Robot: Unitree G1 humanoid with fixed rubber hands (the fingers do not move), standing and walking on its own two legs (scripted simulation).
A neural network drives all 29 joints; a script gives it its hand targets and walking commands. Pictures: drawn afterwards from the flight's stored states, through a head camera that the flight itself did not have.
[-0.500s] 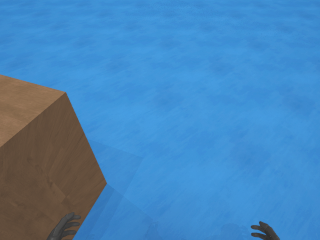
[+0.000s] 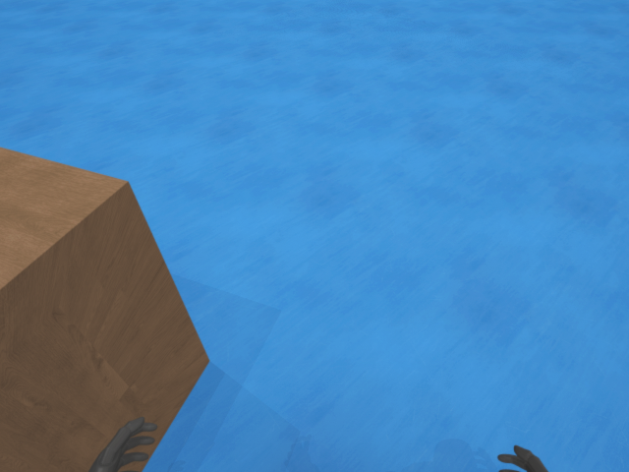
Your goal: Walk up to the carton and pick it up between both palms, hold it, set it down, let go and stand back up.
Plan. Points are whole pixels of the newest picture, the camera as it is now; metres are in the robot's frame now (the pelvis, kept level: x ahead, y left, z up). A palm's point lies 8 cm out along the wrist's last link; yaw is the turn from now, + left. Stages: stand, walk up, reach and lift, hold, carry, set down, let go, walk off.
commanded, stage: stand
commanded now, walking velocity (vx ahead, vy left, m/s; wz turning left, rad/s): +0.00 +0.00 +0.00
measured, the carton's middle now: out of the picture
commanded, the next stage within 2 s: walk up in 1.20 s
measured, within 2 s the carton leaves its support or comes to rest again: neither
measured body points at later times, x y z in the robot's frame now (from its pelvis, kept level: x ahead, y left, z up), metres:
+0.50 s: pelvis +0.00 +0.00 +0.00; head +0.01 +0.00 +0.45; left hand +0.16 +0.29 -0.07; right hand +0.13 -0.27 -0.10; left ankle -0.01 +0.12 -0.72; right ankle +0.00 -0.12 -0.72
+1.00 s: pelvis -0.01 +0.00 +0.00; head -0.01 +0.00 +0.45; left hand +0.15 +0.29 -0.08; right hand +0.12 -0.28 -0.11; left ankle -0.01 +0.12 -0.72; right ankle +0.00 -0.12 -0.72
